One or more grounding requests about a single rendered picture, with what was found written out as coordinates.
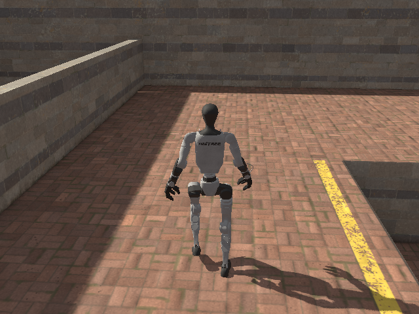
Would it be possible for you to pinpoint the robot left hand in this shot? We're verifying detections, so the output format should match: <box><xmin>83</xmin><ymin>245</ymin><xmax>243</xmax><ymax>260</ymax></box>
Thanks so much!
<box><xmin>164</xmin><ymin>183</ymin><xmax>180</xmax><ymax>201</ymax></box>

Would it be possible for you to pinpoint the robot right hand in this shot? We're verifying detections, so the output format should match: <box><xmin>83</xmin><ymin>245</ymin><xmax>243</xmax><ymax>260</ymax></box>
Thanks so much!
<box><xmin>237</xmin><ymin>177</ymin><xmax>252</xmax><ymax>190</ymax></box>

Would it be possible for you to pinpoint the robot head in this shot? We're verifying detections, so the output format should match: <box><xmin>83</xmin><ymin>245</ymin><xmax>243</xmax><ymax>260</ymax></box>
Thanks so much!
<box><xmin>199</xmin><ymin>103</ymin><xmax>221</xmax><ymax>135</ymax></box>

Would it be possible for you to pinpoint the robot right forearm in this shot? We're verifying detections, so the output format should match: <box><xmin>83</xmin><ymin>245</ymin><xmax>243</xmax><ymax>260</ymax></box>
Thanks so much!
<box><xmin>238</xmin><ymin>158</ymin><xmax>251</xmax><ymax>179</ymax></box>

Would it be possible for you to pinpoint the robot left upper arm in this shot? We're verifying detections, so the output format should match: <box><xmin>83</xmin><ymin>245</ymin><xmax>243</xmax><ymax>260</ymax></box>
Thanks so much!
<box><xmin>176</xmin><ymin>132</ymin><xmax>196</xmax><ymax>169</ymax></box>

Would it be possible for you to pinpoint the robot left forearm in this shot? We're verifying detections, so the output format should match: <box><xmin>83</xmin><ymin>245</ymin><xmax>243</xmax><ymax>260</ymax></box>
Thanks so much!
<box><xmin>167</xmin><ymin>158</ymin><xmax>183</xmax><ymax>187</ymax></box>

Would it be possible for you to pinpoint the robot right upper arm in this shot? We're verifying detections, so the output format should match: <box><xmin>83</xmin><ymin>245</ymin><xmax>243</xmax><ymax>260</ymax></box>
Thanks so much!
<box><xmin>223</xmin><ymin>132</ymin><xmax>244</xmax><ymax>167</ymax></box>

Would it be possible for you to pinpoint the robot left shin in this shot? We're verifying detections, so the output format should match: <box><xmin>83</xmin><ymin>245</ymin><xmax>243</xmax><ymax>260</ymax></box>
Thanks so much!
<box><xmin>191</xmin><ymin>204</ymin><xmax>200</xmax><ymax>248</ymax></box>

